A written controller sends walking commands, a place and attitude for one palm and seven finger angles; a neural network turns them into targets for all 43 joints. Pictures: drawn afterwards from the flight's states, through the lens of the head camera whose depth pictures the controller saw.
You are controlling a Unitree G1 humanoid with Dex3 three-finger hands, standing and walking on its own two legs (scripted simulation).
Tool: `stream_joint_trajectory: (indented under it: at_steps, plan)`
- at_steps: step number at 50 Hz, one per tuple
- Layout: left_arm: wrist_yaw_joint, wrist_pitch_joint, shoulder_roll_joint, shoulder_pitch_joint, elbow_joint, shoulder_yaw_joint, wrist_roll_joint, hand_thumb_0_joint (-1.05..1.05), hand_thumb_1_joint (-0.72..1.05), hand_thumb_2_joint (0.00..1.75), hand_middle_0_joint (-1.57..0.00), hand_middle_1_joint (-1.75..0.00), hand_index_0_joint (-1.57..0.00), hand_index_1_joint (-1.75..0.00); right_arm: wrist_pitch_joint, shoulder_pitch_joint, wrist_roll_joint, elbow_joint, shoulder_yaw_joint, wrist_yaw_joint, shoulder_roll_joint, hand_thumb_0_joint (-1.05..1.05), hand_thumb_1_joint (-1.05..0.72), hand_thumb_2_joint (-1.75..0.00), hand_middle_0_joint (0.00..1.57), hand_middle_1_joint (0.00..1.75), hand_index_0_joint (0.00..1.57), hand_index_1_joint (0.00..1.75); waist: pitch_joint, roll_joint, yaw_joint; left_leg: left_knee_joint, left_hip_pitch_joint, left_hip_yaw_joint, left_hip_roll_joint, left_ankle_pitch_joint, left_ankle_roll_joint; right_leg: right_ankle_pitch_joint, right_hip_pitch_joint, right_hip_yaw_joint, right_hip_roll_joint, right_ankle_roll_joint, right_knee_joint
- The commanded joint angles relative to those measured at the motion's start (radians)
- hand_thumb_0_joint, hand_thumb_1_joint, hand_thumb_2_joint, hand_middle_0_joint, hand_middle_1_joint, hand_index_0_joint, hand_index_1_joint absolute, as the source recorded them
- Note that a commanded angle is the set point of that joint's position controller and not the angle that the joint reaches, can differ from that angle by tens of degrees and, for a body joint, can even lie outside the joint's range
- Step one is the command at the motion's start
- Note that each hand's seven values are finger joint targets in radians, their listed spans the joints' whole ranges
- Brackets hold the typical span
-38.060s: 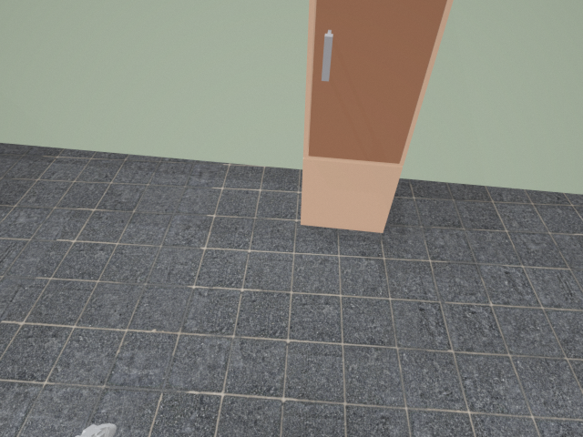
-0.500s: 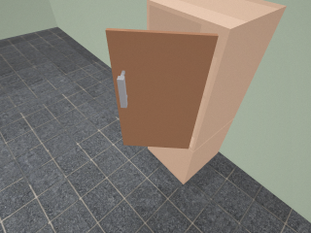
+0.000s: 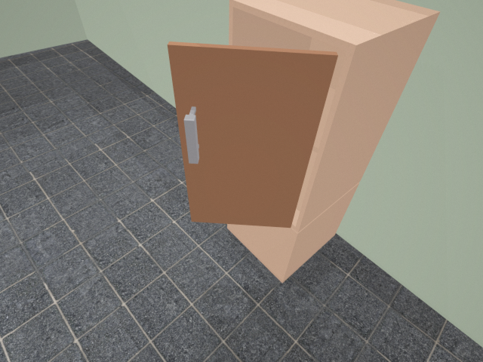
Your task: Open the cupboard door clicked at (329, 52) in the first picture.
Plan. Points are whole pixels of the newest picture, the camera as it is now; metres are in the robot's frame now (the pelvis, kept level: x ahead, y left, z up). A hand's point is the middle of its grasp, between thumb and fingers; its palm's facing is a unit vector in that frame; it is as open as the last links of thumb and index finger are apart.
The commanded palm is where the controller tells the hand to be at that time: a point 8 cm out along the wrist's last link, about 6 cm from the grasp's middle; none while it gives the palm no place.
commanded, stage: look again from close up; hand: left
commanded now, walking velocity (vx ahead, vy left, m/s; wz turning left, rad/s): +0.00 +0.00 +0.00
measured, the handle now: (193, 135) +0.60 +0.16 +0.05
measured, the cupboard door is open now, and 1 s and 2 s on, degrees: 46 46 46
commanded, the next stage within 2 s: shuffle to correct the standing spot in 0.28 s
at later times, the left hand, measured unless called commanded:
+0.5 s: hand out of the picture -0.04 +0.15 -0.18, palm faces +0.06 -0.99 -0.14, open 7.4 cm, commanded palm none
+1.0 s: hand out of the picture +0.04 +0.14 -0.18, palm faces +0.05 -0.99 -0.11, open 7.4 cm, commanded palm none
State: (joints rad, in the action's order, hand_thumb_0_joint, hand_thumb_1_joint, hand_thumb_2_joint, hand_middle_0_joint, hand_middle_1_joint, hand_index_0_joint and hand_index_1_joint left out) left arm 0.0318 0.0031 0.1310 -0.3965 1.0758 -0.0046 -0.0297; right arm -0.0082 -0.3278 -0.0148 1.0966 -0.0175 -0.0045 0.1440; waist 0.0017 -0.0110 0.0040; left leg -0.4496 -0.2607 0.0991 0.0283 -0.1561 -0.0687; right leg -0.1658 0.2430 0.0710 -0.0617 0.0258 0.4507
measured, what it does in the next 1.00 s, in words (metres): shifts its weight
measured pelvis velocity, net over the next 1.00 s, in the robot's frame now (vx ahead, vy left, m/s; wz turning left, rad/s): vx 0.06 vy -0.01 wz -0.02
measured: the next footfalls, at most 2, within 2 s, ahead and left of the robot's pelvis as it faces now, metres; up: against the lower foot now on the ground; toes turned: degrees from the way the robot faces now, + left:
none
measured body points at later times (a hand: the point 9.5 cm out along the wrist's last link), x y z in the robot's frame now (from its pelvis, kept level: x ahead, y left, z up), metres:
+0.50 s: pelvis +0.00 +0.01 +0.00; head -0.01 +0.02 +0.45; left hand -0.04 +0.21 -0.16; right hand -0.01 -0.21 -0.16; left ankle +0.06 +0.07 -0.74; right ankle +0.05 -0.14 -0.73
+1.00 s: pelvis +0.06 -0.01 +0.00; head +0.07 +0.01 +0.45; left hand +0.04 +0.19 -0.17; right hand +0.04 -0.22 -0.15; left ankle +0.05 +0.08 -0.74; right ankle +0.05 -0.13 -0.73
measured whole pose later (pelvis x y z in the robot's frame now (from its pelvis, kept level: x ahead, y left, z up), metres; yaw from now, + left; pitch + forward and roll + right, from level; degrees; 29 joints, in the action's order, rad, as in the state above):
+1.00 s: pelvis +0.06 -0.01 +0.00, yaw -1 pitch -1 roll +0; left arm 0.02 0.02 0.11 -0.36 1.07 0.03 -0.02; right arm 0.03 -0.33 -0.02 1.10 -0.01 -0.05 0.10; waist 0.02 -0.04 0.00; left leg -0.51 -0.20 0.11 0.00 -0.30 -0.05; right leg -0.33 0.29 0.06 -0.04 0.00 0.64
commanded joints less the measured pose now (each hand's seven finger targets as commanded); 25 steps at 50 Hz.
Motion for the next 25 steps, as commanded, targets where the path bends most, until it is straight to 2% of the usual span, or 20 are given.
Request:
stream_joint_trajectory:
  at_steps: [1, 5, 12, 15, 19, 22, 25]
  plan:
    - [0.011, -0.014, 0.078, -0.081, -0.028, 0.028, -0.001, 0.00, 0.90, 0.90, -0.20, -0.30, -0.20, -0.30, 0.013, -0.035, 0.000, -0.041, -0.029, -0.012, 0.103, 0.00, -0.90, -0.90, 0.20, 0.30, 0.20, 0.30, 0.115, 0.026, -0.001, 0.200, -0.131, -0.190, -0.131, -0.358, 0.030, -0.220, 0.037, -0.091, -0.034, -0.034, -0.093]
    - [0.013, -0.017, 0.068, -0.090, -0.026, 0.030, -0.001, 0.00, 0.90, 0.90, -0.20, -0.30, -0.20, -0.30, 0.012, -0.051, 0.000, -0.035, -0.030, -0.013, 0.083, 0.00, -0.90, -0.90, 0.20, 0.30, 0.20, 0.30, 0.104, -0.012, -0.004, 0.173, -0.117, -0.178, -0.123, -0.324, 0.030, -0.237, 0.053, -0.109, -0.041, -0.039, -0.106]
    - [0.013, -0.018, 0.058, -0.097, -0.024, 0.033, -0.001, 0.00, 0.90, 0.90, -0.20, -0.30, -0.20, -0.30, 0.012, -0.064, 0.000, -0.030, -0.030, -0.014, 0.066, 0.00, -0.90, -0.90, 0.20, 0.30, 0.20, 0.30, 0.108, -0.013, -0.005, 0.156, -0.112, -0.175, -0.119, -0.313, 0.032, -0.255, 0.077, -0.117, -0.040, -0.043, -0.112]
    - [0.013, -0.018, 0.049, -0.100, -0.025, 0.033, -0.002, 0.00, 0.90, 0.90, -0.20, -0.30, -0.20, -0.30, 0.015, -0.060, 0.000, -0.028, -0.030, -0.015, 0.068, 0.00, -0.90, -0.90, 0.20, 0.30, 0.20, 0.30, 0.104, 0.024, -0.004, 0.184, -0.119, -0.194, -0.131, -0.334, 0.029, -0.216, 0.064, -0.105, -0.031, -0.040, -0.088]
    - [0.013, -0.019, 0.045, -0.107, -0.018, 0.031, -0.004, 0.00, 0.90, 0.90, -0.20, -0.30, -0.20, -0.30, 0.019, -0.045, 0.002, -0.032, -0.031, -0.016, 0.075, 0.00, -0.90, -0.90, 0.20, 0.30, 0.20, 0.30, 0.109, 0.032, 0.004, 0.212, -0.139, -0.210, -0.142, -0.354, 0.026, -0.166, 0.030, -0.098, -0.024, -0.037, -0.072]
    - [0.008, -0.012, 0.031, -0.125, -0.006, 0.033, -0.007, 0.00, 0.90, 0.90, -0.20, -0.30, -0.20, -0.30, 0.014, -0.048, -0.004, -0.023, -0.037, -0.019, 0.084, 0.00, -0.90, -0.90, 0.20, 0.30, 0.20, 0.30, 0.101, 0.037, 0.002, 0.253, -0.125, -0.235, -0.163, -0.475, 0.020, -0.242, 0.034, -0.067, 0.007, -0.026, -0.048]
    - [-0.002, 0.000, 0.011, -0.140, -0.005, 0.041, -0.010, 0.00, 0.90, 0.90, -0.20, -0.30, -0.20, -0.30, 0.010, -0.027, -0.006, -0.028, -0.048, -0.026, 0.112, 0.00, -0.90, -0.90, 0.20, 0.30, 0.20, 0.30, 0.119, 0.076, 0.008, 0.299, -0.152, -0.265, -0.208, -0.564, 0.005, -0.214, 0.017, -0.023, 0.040, -0.028, 0.039]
